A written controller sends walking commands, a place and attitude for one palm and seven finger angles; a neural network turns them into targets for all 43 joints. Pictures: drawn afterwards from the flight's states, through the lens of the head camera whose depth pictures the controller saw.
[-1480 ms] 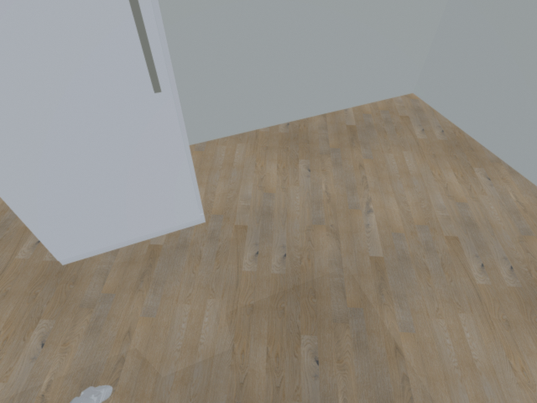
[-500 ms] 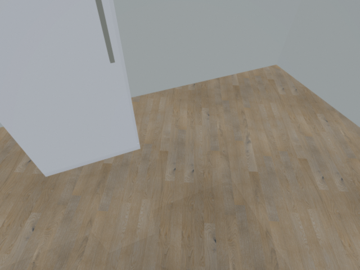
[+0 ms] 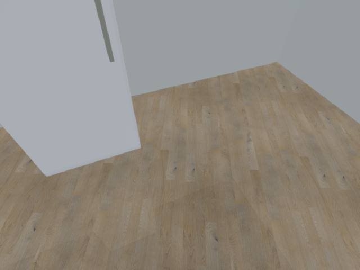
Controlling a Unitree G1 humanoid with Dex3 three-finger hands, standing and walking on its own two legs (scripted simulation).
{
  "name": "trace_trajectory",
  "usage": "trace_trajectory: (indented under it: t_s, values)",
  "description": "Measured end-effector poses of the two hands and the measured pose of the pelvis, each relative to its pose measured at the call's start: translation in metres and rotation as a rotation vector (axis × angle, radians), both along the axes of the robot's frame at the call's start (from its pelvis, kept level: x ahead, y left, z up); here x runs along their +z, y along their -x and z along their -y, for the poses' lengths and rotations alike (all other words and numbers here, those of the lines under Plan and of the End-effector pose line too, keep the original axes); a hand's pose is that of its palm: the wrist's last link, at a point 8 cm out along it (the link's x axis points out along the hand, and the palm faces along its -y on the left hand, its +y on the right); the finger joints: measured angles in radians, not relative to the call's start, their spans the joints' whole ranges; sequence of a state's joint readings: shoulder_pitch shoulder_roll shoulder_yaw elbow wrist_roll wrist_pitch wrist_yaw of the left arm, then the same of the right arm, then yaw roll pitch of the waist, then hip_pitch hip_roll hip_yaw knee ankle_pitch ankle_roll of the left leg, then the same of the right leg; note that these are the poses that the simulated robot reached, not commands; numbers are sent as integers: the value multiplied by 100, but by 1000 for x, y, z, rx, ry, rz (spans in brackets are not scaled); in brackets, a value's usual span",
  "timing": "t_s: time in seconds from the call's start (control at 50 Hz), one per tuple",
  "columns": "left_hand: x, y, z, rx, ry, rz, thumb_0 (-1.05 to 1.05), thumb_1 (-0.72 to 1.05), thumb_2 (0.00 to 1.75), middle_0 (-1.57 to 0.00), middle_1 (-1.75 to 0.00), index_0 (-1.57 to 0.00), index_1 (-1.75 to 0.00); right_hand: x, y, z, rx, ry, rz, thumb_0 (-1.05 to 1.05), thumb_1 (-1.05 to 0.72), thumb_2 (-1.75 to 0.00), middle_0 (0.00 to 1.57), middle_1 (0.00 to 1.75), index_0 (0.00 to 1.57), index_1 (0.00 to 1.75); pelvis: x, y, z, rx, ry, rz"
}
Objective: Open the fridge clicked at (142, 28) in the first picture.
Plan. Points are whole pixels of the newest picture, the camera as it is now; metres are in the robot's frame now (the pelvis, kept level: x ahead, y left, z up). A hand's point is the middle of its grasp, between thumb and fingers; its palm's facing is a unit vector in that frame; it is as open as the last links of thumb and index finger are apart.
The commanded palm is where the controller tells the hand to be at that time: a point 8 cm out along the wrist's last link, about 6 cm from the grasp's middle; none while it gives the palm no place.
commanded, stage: look at it before walking up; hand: right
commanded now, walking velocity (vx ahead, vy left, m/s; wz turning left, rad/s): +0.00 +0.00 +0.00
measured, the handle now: (101, 21) +0.92 +0.35 +0.14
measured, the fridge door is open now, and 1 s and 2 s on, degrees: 0 0 0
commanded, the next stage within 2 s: walk to a spot facing it in 0.06 s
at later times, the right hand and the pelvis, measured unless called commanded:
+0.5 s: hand out of the picture +0.06 -0.20 -0.18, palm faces -0.12 +0.95 -0.28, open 7.4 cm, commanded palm none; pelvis -0.02 +0.01 -0.02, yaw +9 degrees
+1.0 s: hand out of the picture +0.09 -0.21 -0.18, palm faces -0.28 +0.94 -0.20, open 7.4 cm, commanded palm none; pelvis +0.02 -0.02 -0.01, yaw +23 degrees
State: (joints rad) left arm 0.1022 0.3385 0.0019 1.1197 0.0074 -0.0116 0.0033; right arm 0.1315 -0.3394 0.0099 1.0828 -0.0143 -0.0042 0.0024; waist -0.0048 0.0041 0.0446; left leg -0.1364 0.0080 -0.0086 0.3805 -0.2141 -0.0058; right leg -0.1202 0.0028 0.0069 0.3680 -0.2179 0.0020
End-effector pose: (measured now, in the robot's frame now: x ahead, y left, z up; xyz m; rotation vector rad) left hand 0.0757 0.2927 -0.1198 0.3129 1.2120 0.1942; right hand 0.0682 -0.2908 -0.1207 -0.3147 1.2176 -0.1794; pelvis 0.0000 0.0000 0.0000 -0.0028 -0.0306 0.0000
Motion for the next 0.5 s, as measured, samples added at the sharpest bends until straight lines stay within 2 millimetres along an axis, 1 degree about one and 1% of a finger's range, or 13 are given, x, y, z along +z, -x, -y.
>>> trace_trajectory:
  t_s: [0.24,0.3,0.38,0.44,0.5]
  values:
    - [1,-7,1,1,-1,21,1,90,90,-20,-30,-21,-30,1,-3,1,-3,4,8,1,-90,-89,20,30,20,30,0,-2,0,9,0,4]
    - [-1,-6,4,23,3,38,1,90,90,-20,-30,-21,-30,-2,-3,-3,1,3,-6,1,-90,-89,20,30,20,30,-2,0,0,36,1,0]
    - [-10,7,13,69,30,53,1,90,90,-20,-30,-21,-30,-12,1,-16,28,-20,-37,1,-90,-89,20,30,20,30,-8,6,-1,77,8,-4]
    - [-20,22,18,108,59,49,1,90,90,-20,-30,-21,-30,-20,4,-29,54,-41,-57,1,-91,-89,20,30,20,30,-14,11,-4,112,21,-5]
    - [-34,39,18,150,92,39,1,90,90,-20,-30,-21,-30,-26,6,-45,74,-52,-71,1,-91,-89,20,30,20,30,-21,16,-11,155,33,4]
